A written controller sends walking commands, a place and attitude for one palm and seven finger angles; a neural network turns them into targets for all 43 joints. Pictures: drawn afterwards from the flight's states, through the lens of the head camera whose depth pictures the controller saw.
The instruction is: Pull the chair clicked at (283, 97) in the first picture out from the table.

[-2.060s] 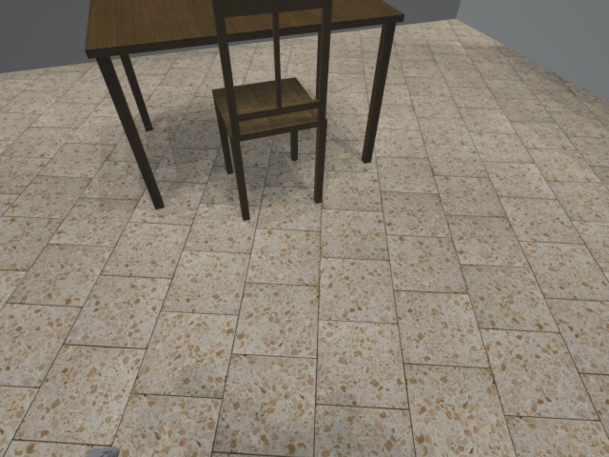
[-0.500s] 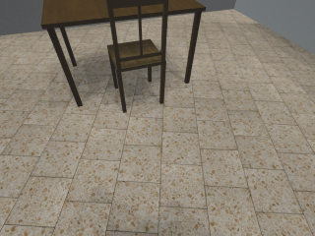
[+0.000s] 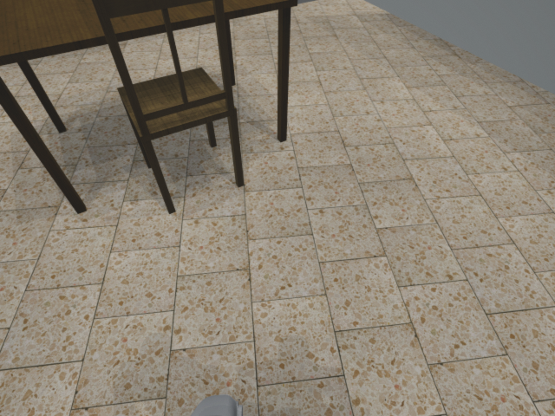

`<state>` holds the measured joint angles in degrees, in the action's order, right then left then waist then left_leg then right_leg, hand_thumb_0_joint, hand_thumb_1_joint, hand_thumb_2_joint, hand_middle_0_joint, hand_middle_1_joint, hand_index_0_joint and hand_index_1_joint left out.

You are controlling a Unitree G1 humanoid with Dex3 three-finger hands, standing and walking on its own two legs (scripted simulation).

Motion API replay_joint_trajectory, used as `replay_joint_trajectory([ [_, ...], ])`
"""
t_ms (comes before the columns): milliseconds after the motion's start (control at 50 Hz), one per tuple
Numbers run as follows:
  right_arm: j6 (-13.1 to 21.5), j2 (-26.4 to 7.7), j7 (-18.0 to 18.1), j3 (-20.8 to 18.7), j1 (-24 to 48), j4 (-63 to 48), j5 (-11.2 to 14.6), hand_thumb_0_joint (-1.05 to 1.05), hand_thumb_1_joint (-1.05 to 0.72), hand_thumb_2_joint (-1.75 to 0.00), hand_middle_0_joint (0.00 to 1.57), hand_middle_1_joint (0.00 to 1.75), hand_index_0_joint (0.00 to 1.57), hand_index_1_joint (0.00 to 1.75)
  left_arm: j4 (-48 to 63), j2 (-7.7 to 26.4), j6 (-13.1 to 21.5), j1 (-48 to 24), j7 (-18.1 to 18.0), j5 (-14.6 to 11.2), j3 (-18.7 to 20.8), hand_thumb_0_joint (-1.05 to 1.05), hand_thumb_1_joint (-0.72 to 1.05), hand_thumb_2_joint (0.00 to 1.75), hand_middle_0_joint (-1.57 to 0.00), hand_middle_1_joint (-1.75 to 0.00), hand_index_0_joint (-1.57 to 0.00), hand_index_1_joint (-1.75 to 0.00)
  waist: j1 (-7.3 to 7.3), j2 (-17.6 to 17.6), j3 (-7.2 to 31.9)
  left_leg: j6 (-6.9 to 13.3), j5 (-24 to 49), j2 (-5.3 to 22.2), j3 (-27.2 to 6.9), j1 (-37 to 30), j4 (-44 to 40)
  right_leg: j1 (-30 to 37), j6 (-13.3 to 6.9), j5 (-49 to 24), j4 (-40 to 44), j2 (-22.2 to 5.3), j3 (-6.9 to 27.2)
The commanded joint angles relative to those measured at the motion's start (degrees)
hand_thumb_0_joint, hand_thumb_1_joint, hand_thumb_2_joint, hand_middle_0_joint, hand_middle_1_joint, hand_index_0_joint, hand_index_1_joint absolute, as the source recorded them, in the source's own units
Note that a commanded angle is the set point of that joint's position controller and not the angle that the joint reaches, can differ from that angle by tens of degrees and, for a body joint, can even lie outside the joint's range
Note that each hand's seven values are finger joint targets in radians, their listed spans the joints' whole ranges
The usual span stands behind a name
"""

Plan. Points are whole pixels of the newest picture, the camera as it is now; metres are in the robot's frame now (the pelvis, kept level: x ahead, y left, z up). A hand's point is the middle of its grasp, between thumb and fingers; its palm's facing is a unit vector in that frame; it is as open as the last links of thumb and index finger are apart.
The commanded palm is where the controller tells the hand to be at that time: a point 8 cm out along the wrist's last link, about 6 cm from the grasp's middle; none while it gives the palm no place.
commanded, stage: walk to a spot facing it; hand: left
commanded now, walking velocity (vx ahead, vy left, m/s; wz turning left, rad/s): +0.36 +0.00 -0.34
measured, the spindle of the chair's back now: (175, 59) +1.16 +0.45 -0.07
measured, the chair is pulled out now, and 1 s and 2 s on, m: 0.00 0.00 0.00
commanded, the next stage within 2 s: turn to face it in 1.40 s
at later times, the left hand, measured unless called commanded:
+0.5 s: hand (173, 302) +0.34 +0.25 -0.16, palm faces -0.16 -0.97 -0.19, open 7.4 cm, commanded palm none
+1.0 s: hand (233, 229) +0.54 +0.16 -0.17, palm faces -0.31 -0.93 -0.21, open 7.2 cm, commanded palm none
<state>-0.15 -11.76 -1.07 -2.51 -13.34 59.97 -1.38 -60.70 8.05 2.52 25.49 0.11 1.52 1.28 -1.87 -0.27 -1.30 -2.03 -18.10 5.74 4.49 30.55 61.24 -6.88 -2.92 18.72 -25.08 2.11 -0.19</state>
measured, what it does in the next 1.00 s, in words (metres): walks ahead, turning right: left foot, then right foot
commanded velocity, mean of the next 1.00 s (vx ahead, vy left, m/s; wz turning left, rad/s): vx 0.37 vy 0.00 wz -0.28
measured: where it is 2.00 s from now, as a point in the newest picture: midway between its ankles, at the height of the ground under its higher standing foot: (319, 281)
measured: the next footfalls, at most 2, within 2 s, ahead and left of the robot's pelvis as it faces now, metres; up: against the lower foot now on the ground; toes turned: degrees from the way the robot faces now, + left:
left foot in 0.22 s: +0.24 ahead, +0.15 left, +0.00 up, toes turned +3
right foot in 0.72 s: +0.42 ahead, -0.13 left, +0.00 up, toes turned -26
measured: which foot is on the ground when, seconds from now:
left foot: up 0.00-0.20, down 0.22-0.72, up 0.74-1.00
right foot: down 0.00-0.22, up 0.24-0.70, down 0.72-1.00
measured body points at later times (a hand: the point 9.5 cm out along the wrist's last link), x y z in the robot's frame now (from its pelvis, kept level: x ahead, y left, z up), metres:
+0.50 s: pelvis +0.21 +0.07 +0.00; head +0.23 +0.08 +0.45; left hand +0.35 +0.30 -0.15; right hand +0.17 -0.18 -0.14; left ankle +0.20 +0.15 -0.74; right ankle +0.24 -0.09 -0.66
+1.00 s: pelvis +0.43 -0.01 +0.00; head +0.44 +0.00 +0.45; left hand +0.55 +0.21 -0.16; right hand +0.37 -0.24 -0.15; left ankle +0.53 +0.09 -0.70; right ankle +0.38 -0.11 -0.74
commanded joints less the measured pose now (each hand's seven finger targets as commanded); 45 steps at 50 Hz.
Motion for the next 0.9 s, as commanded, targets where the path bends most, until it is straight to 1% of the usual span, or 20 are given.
replay_joint_trajectory([
  [0,2.3,-2.6,-0.3,-1.1,7.2,-7.7,0.4,0.0,-0.9,-0.9,0.2,0.3,0.2,0.3,1.4,10.7,1.7,2.5,-0.9,0.0,2.7,0.0,0.9,0.9,-0.2,-0.3,-0.2,-0.3,0.67,6.4,-4.5,-0.8,6.3,0.9,-0.3,7.7,-6.9,1.0,-7.8,-14.4,13.5,-13.8,13.3],
  [100,3.5,-1.6,-0.6,-0.8,10.9,-9.6,0.7,0.0,-0.9,-0.9,0.2,0.3,0.2,0.3,0.7,11.0,1.4,2.5,-1.2,0.1,3.2,0.0,0.9,0.9,-0.2,-0.3,-0.2,-0.3,-0.4,8.3,-4.3,1.0,6.0,-1.1,1.4,-1.8,-20.5,1.0,-5.9,-21.8,10.2,-13.3,11.2],
  [120,3.7,-2.2,-0.4,-1.0,9.1,-9.2,0.7,0.0,-0.9,-0.9,0.2,0.3,0.2,0.3,0.5,11.1,1.3,1.9,-1.2,0.1,3.4,0.0,0.9,0.9,-0.2,-0.3,-0.2,-0.3,0.53,7.8,-3.0,1.4,5.5,-2.0,2.2,-6.2,-23.2,0.8,-5.6,-24.2,7.7,-13.2,10.9],
  [160,4.3,-4.8,0.9,-1.6,-3.8,-5.2,0.3,0.0,-0.9,-0.9,0.2,0.3,0.2,0.3,1.2,11.2,1.2,-0.6,-1.1,-0.4,3.8,0.0,0.9,0.9,-0.2,-0.3,-0.2,-0.3,6.34,5.5,2.3,2.5,8.7,-3.6,2.5,-23.8,-30.9,-3.3,-3.5,-31.4,-6.8,-9.2,7.5],
  [180,4.6,-10.1,1.8,-2.9,-12.5,-2.8,-0.5,0.0,-0.9,-0.9,0.2,0.3,0.2,0.3,1.8,8.5,1.1,0.9,-0.7,-0.9,3.8,0.0,0.9,0.9,-0.2,-0.3,-0.2,-0.3,9.21,-3.7,9.1,4.8,6.7,5.2,-7.6,-38.4,-32.9,-11.6,-1.6,-21.2,-21.1,-5.3,5.0],
  [200,4.6,-15.8,2.0,-4.1,-17.8,-1.7,-0.9,0.0,-0.9,-0.9,0.2,0.3,0.2,0.3,2.9,5.3,1.1,3.8,0.1,-1.4,3.3,0.0,0.9,0.9,-0.2,-0.3,-0.2,-0.3,8.61,-19.1,14.1,10.8,5.0,22.0,-30.3,-46.6,-41.0,-24.6,0.7,12.4,-41.2,1.8,-1.1],
  [220,3.9,-15.4,2.1,-3.6,-16.5,-2.3,-0.2,0.0,-0.9,-0.9,0.2,0.3,0.2,0.3,4.5,6.0,1.2,0.6,-0.2,-0.9,2.9,0.0,0.9,0.9,-0.2,-0.3,-0.2,-0.3,8.37,-14.0,12.5,14.1,-4.0,25.2,-36.7,-40.5,-45.8,-27.8,0.0,14.6,-50.8,-0.4,3.1],
  [240,4.0,-12.0,2.2,-3.2,-11.5,-2.9,-0.1,0.0,-0.9,-0.9,0.2,0.3,0.2,0.3,4.8,5.9,1.0,-4.4,-0.2,-0.7,3.0,0.0,0.9,0.9,-0.2,-0.3,-0.2,-0.3,7.68,-10.6,5.7,13.9,-10.1,24.2,-32.9,-33.1,-48.5,-31.7,-0.1,9.6,-55.5,-3.1,3.1],
  [280,5.0,-5.1,2.1,-1.4,-6.1,-3.5,-0.3,0.0,-0.9,-0.9,0.2,0.3,0.2,0.3,5.0,4.9,0.3,-7.8,1.1,0.2,3.2,0.0,0.9,0.9,-0.2,-0.3,-0.2,-0.3,4.09,-5.7,-3.4,10.3,-3.0,18.0,-19.6,-21.5,-49.4,-31.2,0.4,0.8,-52.8,-7.5,2.5],
  [340,6.0,-3.2,2.5,-0.9,-4.4,-2.9,-0.1,0.0,-0.9,-0.9,0.2,0.3,0.2,0.3,4.2,3.5,-1.8,-4.9,1.6,0.5,3.3,0.0,0.9,0.9,-0.2,-0.3,-0.2,-0.3,0.63,-6.1,-1.3,9.2,7.6,14.4,-5.9,-17.6,-49.3,-26.7,1.9,-3.1,-47.0,-8.9,1.2],
  [480,6.1,-4.9,2.1,-1.5,-9.0,-1.2,-0.1,0.0,-0.9,-0.9,0.2,0.3,0.2,0.3,8.9,3.5,-2.9,-16.9,2.5,0.7,2.8,0.0,0.9,0.9,-0.2,-0.3,-0.2,-0.3,2.62,-4.1,-5.6,9.8,13.9,13.0,3.0,-22.9,-51.3,-29.6,3.5,-10.7,-25.6,-10.1,-3.2],
  [620,4.8,-6.3,2.0,-1.3,-14.9,1.5,-0.7,0.0,-0.9,-0.9,0.2,0.3,0.2,0.3,11.0,4.6,-1.9,-24.7,2.3,0.4,2.3,0.0,0.9,0.9,-0.2,-0.3,-0.2,-0.3,4.88,-5.5,-5.3,8.5,33.2,13.9,6.9,-31.2,-43.9,-22.7,0.4,-4.9,-12.4,-5.2,-8.2],
  [660,4.5,-7.6,2.1,-1.2,-13.4,1.3,-0.3,0.0,-0.9,-0.9,0.2,0.3,0.2,0.3,8.0,6.0,-1.1,-15.1,2.0,0.5,2.9,0.0,0.9,0.9,-0.2,-0.3,-0.2,-0.3,0.05,-4.7,0.7,6.8,48.1,12.0,10.1,-31.6,-30.4,-9.4,-1.5,-4.8,-7.5,-1.0,-11.2],
  [680,4.5,-7.7,1.8,-1.1,-12.3,0.9,0.2,0.0,-0.9,-0.9,0.2,0.3,0.2,0.3,5.3,8.7,-0.4,-6.8,1.7,0.7,3.8,0.0,0.9,0.9,-0.2,-0.3,-0.2,-0.3,-3.95,-3.7,5.5,4.6,45.1,9.9,11.9,-24.0,-18.4,5.0,-2.8,-8.9,-5.0,-1.8,-9.8],
  [700,4.6,-4.2,1.3,-0.6,-13.6,-0.5,1.1,0.0,-0.9,-0.9,0.2,0.3,0.2,0.3,3.4,15.3,0.3,0.8,0.8,0.6,5.5,0.0,0.9,0.9,-0.2,-0.3,-0.2,-0.3,-6.32,7.3,13.5,2.0,19.3,5.1,12.9,-7.7,-0.7,22.2,-7.9,-10.1,-2.5,-16.6,9.0],
  [720,4.8,-2.3,1.7,-0.3,-11.3,-2.5,1.5,0.0,-0.9,-0.9,0.2,0.3,0.2,0.3,2.3,19.2,0.3,4.4,0.3,-0.7,5.9,0.0,0.9,0.9,-0.2,-0.3,-0.2,-0.3,-5.73,10.4,15.4,0.5,-15.0,-1.8,7.1,4.9,16.0,26.7,-14.4,-22.7,3.3,-28.7,29.7],
  [740,4.6,-3.5,1.7,-0.8,-7.0,-2.9,1.4,0.0,-0.9,-0.9,0.2,0.3,0.2,0.3,2.8,19.4,0.0,1.8,0.0,-1.3,5.9,0.0,0.9,0.9,-0.2,-0.3,-0.2,-0.3,-6.02,6.9,13.0,1.7,-12.1,0.9,-0.2,6.0,18.8,19.2,-14.1,-17.3,6.1,-27.2,26.6],
  [780,3.6,-2.6,1.4,-0.9,-4.9,-2.6,0.4,0.0,-0.9,-0.9,0.2,0.3,0.2,0.3,4.2,13.4,0.2,-7.2,-0.4,-1.0,4.1,0.0,0.9,0.9,-0.2,-0.3,-0.2,-0.3,-1.25,4.1,1.0,1.4,-3.5,4.7,-2.5,5.8,15.3,2.5,-10.2,-9.2,10.1,-22.4,17.3],
  [820,2.4,-0.8,1.2,-0.8,-9.8,-0.5,-0.2,0.0,-0.9,-0.9,0.2,0.3,0.2,0.3,4.8,10.4,0.8,-12.0,-0.8,-0.4,3.2,0.0,0.9,0.9,-0.2,-0.3,-0.2,-0.3,3.35,4.4,-0.5,0.7,-1.3,5.4,-1.7,-0.6,7.6,-6.9,-7.5,-8.0,12.4,-18.6,8.5],
  [880,1.5,1.0,0.8,-0.8,-10.2,-0.7,-0.3,0.0,-0.9,-0.9,0.2,0.3,0.2,0.3,4.4,8.5,1.2,-11.3,-0.6,-0.1,3.3,0.0,0.9,0.9,-0.2,-0.3,-0.2,-0.3,4.27,7.1,-1.6,-0.4,1.3,4.5,0.8,-4.4,-3.3,-12.6,-7.0,-5.7,13.8,-15.5,4.1],
])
